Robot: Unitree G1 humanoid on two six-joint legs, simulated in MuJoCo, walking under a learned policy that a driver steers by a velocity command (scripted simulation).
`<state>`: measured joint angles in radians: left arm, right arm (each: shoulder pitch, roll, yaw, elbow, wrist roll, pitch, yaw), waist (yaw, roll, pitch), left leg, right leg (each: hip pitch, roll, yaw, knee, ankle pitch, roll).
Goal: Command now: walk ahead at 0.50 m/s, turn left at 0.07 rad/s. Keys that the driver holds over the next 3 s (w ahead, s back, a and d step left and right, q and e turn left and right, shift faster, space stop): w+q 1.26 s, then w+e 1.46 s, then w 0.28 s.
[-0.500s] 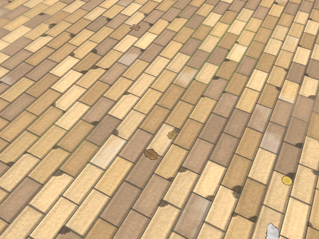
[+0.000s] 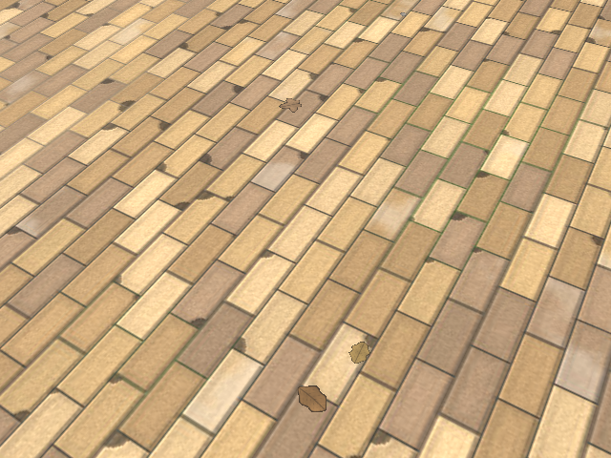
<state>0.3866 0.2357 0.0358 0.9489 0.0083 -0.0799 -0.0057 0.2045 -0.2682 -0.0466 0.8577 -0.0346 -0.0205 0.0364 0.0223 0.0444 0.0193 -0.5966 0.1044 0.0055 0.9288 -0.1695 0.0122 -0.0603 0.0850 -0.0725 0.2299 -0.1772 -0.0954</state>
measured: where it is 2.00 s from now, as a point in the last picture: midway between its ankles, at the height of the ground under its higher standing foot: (164, 300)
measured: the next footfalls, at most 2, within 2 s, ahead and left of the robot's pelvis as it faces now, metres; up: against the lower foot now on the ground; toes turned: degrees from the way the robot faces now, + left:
left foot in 0.26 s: +0.30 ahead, +0.12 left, +0.00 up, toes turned +10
right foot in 0.78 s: +0.63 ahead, +0.03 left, +0.00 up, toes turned +26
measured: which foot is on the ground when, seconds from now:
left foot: up 0.00-0.24, down 0.26-0.78, up 0.80-1.00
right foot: down 0.00-0.28, up 0.30-0.76, down 0.78-1.00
